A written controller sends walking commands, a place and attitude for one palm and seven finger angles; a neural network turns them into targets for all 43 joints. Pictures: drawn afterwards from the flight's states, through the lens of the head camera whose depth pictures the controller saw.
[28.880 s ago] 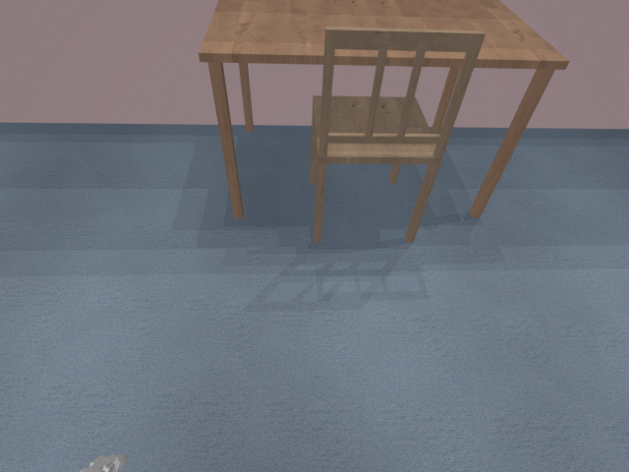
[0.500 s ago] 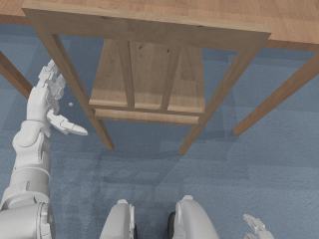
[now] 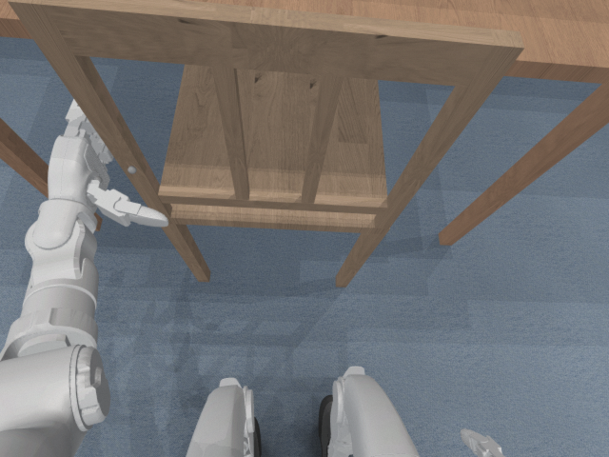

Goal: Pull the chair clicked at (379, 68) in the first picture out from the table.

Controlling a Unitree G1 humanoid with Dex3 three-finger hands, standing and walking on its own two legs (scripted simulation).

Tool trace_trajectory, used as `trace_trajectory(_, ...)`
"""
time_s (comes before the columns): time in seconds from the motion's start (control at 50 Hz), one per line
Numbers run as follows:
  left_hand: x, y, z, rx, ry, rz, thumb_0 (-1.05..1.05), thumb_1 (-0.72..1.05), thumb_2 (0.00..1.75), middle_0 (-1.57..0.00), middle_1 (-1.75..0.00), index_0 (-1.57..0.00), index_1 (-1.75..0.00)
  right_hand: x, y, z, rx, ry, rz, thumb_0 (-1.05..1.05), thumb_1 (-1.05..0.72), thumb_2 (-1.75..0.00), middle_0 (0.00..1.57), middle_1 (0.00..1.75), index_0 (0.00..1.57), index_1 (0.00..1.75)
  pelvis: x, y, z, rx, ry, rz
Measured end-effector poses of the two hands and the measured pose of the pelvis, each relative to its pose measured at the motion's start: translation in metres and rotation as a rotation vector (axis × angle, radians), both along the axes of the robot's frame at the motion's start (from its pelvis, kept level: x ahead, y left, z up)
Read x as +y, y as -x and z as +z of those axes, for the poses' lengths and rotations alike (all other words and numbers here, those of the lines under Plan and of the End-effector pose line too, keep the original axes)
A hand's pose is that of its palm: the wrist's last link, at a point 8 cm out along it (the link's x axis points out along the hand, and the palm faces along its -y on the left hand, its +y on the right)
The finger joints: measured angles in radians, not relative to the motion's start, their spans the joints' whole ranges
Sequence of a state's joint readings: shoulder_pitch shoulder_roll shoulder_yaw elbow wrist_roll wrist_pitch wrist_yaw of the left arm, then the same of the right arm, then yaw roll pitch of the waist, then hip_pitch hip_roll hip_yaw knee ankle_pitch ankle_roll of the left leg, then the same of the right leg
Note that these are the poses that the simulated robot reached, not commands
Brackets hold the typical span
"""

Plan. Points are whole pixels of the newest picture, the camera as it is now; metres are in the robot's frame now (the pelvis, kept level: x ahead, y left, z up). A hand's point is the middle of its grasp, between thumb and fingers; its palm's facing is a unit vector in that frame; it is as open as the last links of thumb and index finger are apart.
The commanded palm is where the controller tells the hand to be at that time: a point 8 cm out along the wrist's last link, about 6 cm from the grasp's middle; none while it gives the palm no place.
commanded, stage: push the fingers through the gap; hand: left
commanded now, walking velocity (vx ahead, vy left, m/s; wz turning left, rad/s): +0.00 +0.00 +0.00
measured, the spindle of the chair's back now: (235, 145) +0.51 +0.08 +0.02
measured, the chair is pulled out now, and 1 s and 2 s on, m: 0.00 0.00 0.01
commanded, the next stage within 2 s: hook a spindle and tug to test in 0.50 s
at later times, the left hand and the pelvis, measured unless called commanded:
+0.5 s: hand (135, 161) +0.48 +0.20 +0.02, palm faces -0.02 -1.00 -0.05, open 17.1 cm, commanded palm +0.46 +0.24 +0.02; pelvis +0.01 +0.00 +0.00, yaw +0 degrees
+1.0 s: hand (129, 162) +0.48 +0.21 +0.03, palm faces -0.02 -1.00 -0.05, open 15.1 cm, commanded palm +0.46 +0.24 +0.02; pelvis +0.01 +0.00 +0.00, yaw -1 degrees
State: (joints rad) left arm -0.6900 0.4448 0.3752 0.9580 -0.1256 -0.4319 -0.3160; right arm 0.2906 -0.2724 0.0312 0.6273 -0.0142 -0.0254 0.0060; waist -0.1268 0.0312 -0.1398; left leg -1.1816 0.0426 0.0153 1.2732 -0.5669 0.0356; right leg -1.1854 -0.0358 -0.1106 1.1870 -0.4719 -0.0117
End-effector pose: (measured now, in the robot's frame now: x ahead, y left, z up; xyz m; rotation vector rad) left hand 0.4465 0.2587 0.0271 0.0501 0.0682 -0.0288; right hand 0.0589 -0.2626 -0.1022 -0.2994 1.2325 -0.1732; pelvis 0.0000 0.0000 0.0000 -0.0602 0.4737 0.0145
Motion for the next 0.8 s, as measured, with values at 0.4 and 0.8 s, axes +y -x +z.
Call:
trace_trajectory(0.4,-0.003,-0.012,0.001,0.009,-0.008,0.01,-0.02,-0.5,0.3,-0.06,-0.08,-0.02,-0.08,-0.001,0.011,0.002,0.062,-0.011,-0.034,0.0,-0.91,-0.9,0.2,0.3,0.2,0.3,-0.003,-0.004,0.003,0.009,0.0,-0.006)
trace_trajectory(0.8,-0.001,-0.012,0.001,-0.004,-0.003,0.003,-0.02,-0.5,0.3,-0.12,-0.25,-0.09,-0.25,-0.004,-0.007,0.004,0.029,-0.001,-0.019,0.0,-0.91,-0.9,0.2,0.3,0.2,0.3,-0.002,-0.008,0.003,0.007,0.001,-0.005)
